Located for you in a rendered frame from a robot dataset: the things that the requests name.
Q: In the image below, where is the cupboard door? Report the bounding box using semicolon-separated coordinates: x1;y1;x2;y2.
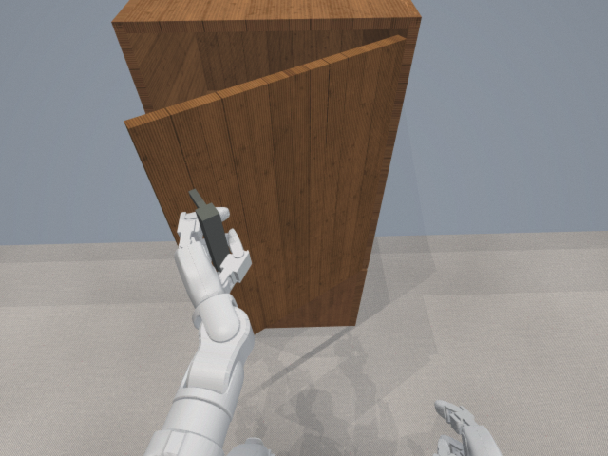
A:
124;35;407;335

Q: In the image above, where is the left robot hand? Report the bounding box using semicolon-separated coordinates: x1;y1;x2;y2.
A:
174;207;252;309

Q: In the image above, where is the right robot hand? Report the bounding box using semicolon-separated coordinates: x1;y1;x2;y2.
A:
433;400;503;456

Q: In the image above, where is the robot left forearm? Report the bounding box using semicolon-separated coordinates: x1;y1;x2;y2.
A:
143;294;255;456

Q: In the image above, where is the handle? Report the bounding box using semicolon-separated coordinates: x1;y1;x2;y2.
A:
188;188;230;272

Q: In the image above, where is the robot left shin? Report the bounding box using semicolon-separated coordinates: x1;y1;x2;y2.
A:
245;438;264;446

